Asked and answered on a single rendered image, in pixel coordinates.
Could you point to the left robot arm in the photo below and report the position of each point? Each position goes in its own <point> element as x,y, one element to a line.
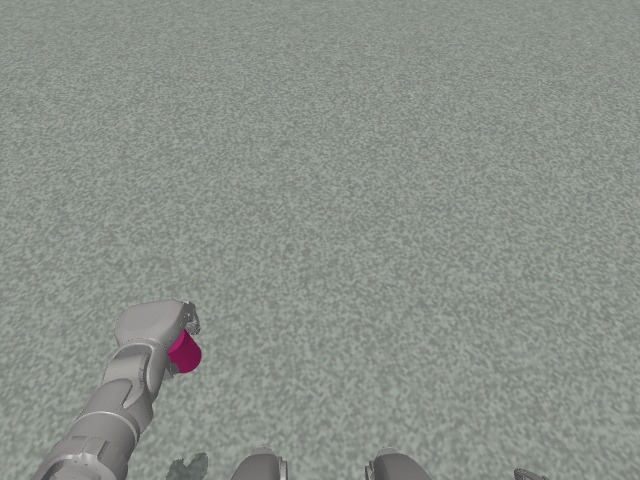
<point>103,437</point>

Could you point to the left robot hand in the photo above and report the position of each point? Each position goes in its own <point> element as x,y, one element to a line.
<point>160,321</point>

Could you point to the can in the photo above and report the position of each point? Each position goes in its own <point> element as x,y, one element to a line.
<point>185,353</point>

